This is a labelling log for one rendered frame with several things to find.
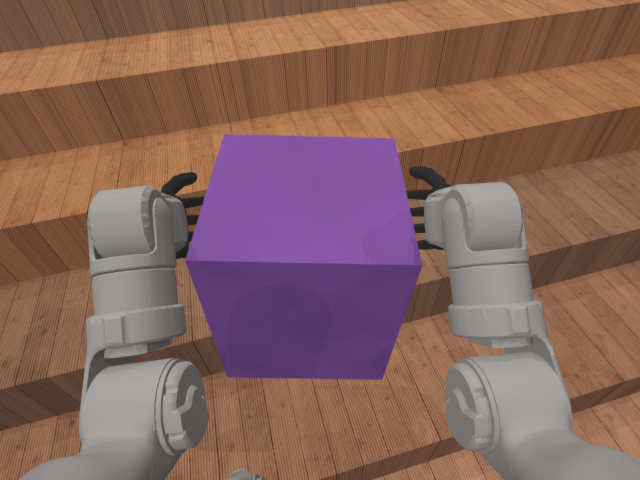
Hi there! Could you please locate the left robot upper arm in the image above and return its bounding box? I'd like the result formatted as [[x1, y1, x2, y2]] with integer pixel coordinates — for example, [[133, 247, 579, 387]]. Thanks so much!
[[18, 358, 209, 480]]

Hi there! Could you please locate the robot left shin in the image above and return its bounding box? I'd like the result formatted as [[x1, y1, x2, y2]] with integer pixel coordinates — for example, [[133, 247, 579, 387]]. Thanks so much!
[[230, 468, 253, 478]]

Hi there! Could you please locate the right robot upper arm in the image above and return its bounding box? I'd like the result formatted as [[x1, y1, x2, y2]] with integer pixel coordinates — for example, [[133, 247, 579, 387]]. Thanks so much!
[[445, 352, 640, 480]]

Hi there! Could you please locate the robot left forearm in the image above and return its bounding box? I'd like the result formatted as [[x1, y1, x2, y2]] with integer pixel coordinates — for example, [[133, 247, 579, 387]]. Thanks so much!
[[79, 185, 188, 444]]

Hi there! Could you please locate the carton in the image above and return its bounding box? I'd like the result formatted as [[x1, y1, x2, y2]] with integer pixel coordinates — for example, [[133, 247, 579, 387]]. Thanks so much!
[[185, 134, 422, 380]]

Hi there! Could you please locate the robot left hand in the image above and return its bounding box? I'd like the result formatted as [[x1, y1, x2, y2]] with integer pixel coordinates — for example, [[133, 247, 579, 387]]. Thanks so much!
[[161, 172, 205, 259]]

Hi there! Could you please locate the robot right hand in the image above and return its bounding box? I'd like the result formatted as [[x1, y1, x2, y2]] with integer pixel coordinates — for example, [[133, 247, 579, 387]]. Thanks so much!
[[406, 166, 451, 250]]

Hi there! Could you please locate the robot right forearm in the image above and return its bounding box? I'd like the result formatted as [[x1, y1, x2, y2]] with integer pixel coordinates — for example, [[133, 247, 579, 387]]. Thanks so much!
[[424, 182, 572, 427]]

